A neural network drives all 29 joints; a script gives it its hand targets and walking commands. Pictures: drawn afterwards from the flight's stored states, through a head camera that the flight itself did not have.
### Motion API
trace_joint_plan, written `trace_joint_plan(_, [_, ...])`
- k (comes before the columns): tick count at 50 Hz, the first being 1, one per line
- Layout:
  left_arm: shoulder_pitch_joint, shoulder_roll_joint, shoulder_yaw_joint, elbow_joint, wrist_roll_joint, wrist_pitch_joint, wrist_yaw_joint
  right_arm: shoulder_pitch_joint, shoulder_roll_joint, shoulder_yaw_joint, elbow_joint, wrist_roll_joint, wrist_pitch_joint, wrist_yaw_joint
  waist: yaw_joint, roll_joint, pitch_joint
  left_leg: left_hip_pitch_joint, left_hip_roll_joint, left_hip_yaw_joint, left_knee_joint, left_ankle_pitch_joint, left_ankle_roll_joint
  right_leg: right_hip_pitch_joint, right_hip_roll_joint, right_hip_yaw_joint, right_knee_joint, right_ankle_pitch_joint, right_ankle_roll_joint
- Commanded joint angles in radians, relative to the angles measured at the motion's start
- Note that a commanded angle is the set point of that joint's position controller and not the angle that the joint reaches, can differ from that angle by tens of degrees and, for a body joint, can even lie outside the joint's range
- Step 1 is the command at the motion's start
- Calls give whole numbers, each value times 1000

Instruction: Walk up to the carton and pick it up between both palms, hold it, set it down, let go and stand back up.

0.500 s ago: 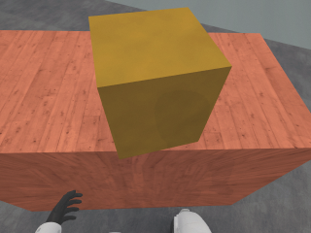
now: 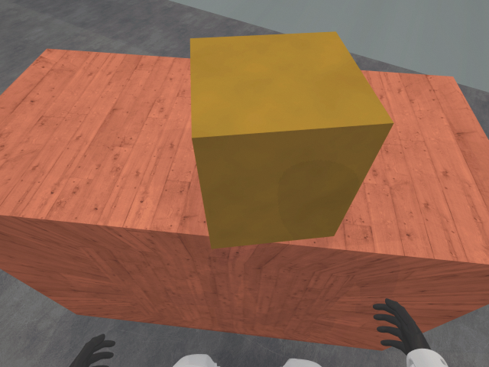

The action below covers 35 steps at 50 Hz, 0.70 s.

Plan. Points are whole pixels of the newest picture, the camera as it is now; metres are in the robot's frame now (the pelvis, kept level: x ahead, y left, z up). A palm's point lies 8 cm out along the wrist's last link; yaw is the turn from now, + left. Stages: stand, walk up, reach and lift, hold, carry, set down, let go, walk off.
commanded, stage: walk up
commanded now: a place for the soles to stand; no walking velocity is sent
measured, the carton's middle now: (269, 147) +0.41 -0.01 +0.14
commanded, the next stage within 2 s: none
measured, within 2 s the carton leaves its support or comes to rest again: neither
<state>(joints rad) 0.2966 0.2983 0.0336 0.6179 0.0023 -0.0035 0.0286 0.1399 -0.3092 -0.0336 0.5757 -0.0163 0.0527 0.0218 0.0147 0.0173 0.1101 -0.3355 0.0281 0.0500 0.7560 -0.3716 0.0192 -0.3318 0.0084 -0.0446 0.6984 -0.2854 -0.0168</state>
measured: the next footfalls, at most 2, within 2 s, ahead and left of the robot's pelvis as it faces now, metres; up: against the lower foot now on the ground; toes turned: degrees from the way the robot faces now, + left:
none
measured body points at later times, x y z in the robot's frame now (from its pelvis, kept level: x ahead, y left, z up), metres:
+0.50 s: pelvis -0.01 +0.02 +0.01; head +0.01 +0.01 +0.46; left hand +0.16 +0.27 -0.07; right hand +0.10 -0.26 -0.09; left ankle +0.02 +0.11 -0.71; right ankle +0.03 -0.11 -0.71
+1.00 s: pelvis +0.00 +0.02 +0.00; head +0.02 +0.01 +0.45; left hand +0.20 +0.27 -0.06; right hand +0.09 -0.27 -0.10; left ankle +0.02 +0.11 -0.71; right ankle +0.03 -0.11 -0.71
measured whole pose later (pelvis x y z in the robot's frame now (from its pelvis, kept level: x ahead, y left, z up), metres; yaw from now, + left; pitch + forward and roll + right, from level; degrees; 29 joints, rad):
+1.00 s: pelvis +0.00 +0.02 +0.00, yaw -11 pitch -2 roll +1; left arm 0.28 0.32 0.04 0.52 0.01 0.00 0.01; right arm 0.21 -0.34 -0.02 0.63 -0.01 0.05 0.03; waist -0.01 0.01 0.06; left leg -0.28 0.06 0.25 0.69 -0.38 0.05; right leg -0.39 0.06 0.15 0.72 -0.29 0.01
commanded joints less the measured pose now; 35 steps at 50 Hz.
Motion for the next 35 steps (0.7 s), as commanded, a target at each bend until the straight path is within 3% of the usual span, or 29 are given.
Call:
trace_joint_plan(1, [-64,239,64,-107,11,-26,-6,47,-93,-15,-51,-1,-3,-6,-56,-121,-132,99,36,-90,-45,-69,7,-95,-311,485,-330,-43,-181])
trace_joint_plan(3, [-56,160,33,-112,4,-23,-21,5,-123,-24,-49,0,-21,-4,-34,-92,-82,125,49,-107,-179,44,14,-132,-205,338,-327,-33,-101])
trace_joint_plan(5, [-36,138,26,-124,-1,-24,-26,29,-139,-29,-32,0,-44,1,-33,-97,-106,151,92,-145,-256,94,36,-116,-137,247,-291,-45,-41])
trace_joint_plan(8, [-7,118,26,-115,2,-24,-31,9,-131,-22,-22,8,-58,5,-6,-56,-138,68,116,-155,-312,57,52,19,-94,195,-221,20,-26])
trace_joint_plan(20, [-8,130,42,-142,10,-30,-24,41,-139,-20,-17,2,-53,6,-9,3,-91,25,153,-100,-363,-74,66,-32,-54,223,-177,-19,-29])
trace_joint_plan(35, [12,159,51,-165,8,-24,-16,55,-161,-20,-26,1,-26,2,-25,-45,-136,137,149,-27,-234,58,63,-107,-58,325,-150,103,-51])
